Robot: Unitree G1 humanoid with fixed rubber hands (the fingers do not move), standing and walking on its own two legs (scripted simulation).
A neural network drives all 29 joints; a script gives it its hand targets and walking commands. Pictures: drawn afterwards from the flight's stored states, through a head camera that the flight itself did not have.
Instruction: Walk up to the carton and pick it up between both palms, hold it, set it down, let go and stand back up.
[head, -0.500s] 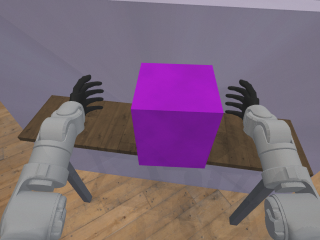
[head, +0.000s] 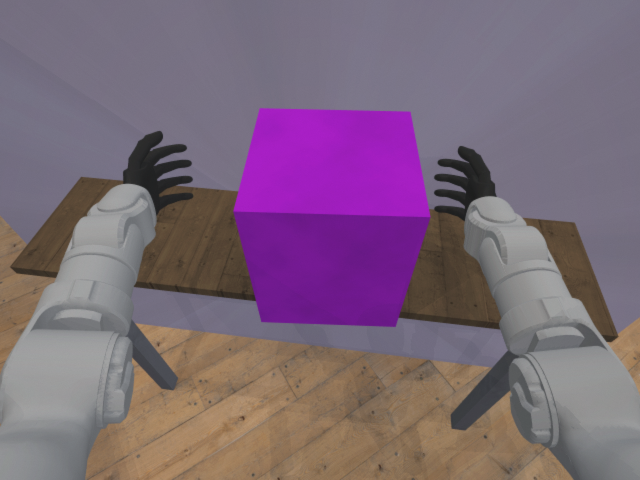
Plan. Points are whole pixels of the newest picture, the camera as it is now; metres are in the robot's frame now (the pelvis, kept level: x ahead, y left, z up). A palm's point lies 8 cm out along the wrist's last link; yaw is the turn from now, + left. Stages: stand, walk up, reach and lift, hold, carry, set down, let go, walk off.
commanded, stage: reach and lift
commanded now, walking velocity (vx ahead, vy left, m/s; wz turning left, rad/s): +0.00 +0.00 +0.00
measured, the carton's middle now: (331, 223) +0.47 +0.00 +0.04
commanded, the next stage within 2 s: none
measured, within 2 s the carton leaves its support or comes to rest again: neither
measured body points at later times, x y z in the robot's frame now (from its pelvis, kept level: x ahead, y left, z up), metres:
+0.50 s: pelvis +0.02 +0.00 +0.00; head +0.08 +0.01 +0.44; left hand +0.48 +0.22 +0.08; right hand +0.47 -0.17 +0.08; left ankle +0.01 +0.10 -0.75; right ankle +0.02 -0.10 -0.75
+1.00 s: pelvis +0.01 +0.01 +0.00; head +0.08 +0.01 +0.44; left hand +0.47 +0.20 +0.07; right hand +0.46 -0.15 +0.06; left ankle +0.01 +0.10 -0.75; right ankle +0.02 -0.10 -0.75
